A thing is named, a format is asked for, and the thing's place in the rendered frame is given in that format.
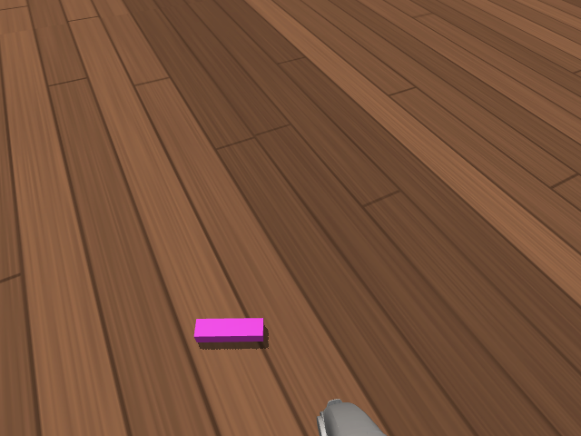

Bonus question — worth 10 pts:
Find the carton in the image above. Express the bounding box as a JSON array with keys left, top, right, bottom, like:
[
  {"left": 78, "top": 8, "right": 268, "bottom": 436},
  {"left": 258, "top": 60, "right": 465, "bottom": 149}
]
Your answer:
[{"left": 194, "top": 318, "right": 263, "bottom": 342}]

